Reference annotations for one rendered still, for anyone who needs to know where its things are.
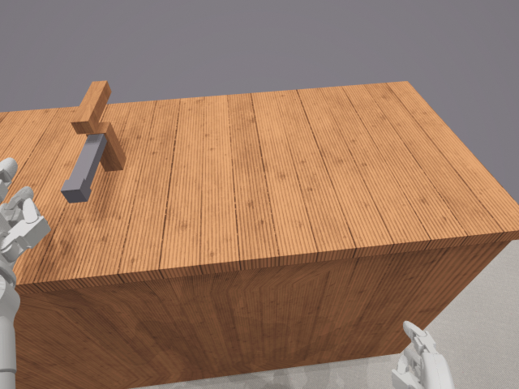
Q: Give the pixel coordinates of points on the robot left hand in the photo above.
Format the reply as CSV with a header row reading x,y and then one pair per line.
x,y
21,224

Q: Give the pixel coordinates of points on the robot right hand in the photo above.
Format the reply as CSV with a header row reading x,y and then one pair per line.
x,y
431,370

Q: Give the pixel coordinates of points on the robot left forearm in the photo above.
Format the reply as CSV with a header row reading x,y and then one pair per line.
x,y
9,305

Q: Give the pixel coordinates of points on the tap lever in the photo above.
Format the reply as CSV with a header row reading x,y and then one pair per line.
x,y
77,188

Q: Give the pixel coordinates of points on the counter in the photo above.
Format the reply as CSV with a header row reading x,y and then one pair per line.
x,y
243,233

